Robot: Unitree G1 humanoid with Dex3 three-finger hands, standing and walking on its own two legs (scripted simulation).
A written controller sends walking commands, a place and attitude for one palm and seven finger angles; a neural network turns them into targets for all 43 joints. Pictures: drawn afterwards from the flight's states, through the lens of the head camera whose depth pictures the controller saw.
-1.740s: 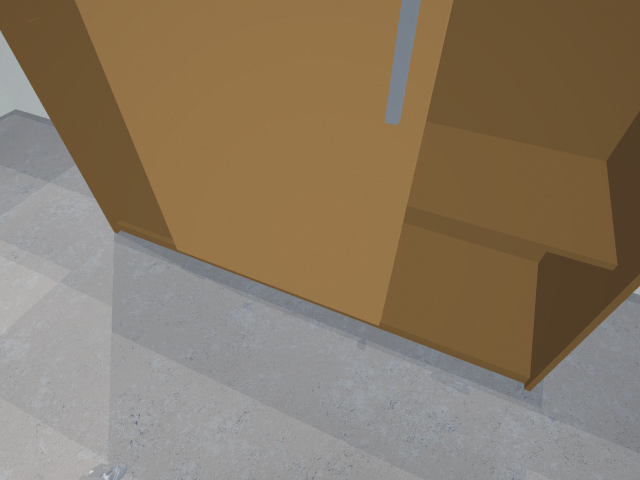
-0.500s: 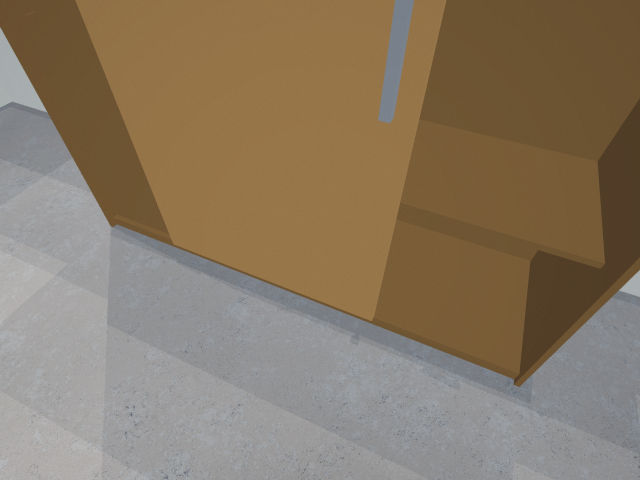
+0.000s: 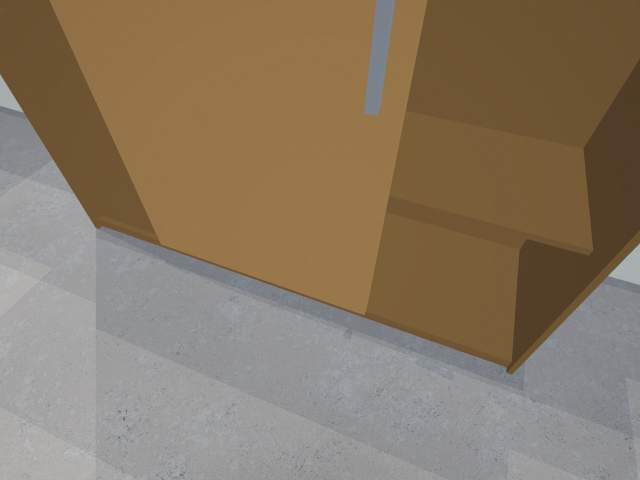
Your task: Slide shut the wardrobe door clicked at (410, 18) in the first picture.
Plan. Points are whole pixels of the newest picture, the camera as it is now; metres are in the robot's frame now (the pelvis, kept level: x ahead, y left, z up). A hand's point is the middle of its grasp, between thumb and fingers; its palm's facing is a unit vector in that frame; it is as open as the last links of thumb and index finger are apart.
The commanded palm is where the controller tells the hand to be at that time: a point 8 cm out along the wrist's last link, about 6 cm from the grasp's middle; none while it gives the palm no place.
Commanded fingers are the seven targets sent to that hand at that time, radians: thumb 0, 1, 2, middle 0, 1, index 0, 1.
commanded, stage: turn to face it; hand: left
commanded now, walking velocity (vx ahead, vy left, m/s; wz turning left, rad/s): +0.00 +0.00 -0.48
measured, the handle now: (386, 17) +0.76 -0.05 +0.24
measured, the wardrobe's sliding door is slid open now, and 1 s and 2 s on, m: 0.50 0.50 0.50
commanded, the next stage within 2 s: take the last steps up to it in 0.58 s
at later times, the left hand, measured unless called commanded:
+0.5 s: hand out of the picture +0.03 +0.19 -0.17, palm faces -0.10 -0.97 -0.23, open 7.4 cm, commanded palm none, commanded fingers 0.00 0.90 0.90 -0.20 -0.30 -0.20 -0.30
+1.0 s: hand out of the picture +0.09 +0.18 -0.17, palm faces -0.33 -0.93 -0.19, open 7.4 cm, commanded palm none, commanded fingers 0.00 0.90 0.90 -0.20 -0.30 -0.20 -0.30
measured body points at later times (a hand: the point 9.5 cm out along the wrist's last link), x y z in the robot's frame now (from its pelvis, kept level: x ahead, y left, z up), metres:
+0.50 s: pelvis -0.04 +0.00 -0.01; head +0.00 +0.00 +0.44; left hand +0.03 +0.24 -0.15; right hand +0.01 -0.26 -0.15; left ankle -0.04 +0.14 -0.70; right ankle +0.00 -0.11 -0.74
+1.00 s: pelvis -0.03 +0.02 +0.00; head -0.02 +0.02 +0.45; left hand +0.11 +0.23 -0.15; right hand -0.16 -0.18 -0.15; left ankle -0.04 +0.14 -0.74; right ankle -0.08 -0.09 -0.73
